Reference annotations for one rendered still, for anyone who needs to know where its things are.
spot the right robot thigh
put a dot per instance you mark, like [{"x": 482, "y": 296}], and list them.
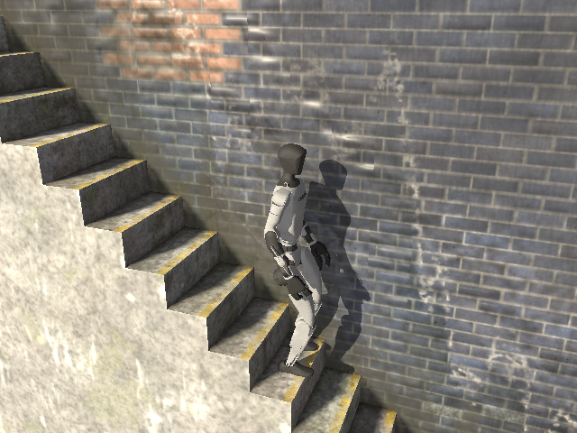
[{"x": 305, "y": 305}]

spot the robot left hand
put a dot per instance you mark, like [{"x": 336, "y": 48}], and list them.
[{"x": 317, "y": 249}]

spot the robot right upper arm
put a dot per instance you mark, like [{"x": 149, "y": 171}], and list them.
[{"x": 279, "y": 201}]

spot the left robot thigh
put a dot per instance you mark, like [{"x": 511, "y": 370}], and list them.
[{"x": 310, "y": 272}]

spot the right robot forearm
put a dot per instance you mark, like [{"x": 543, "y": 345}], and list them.
[{"x": 272, "y": 241}]

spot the robot right hand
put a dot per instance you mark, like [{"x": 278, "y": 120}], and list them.
[{"x": 295, "y": 286}]

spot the robot thigh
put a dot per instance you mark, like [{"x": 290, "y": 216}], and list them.
[
  {"x": 305, "y": 305},
  {"x": 310, "y": 272}
]

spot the left robot forearm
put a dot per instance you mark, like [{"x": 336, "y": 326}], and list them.
[{"x": 306, "y": 233}]

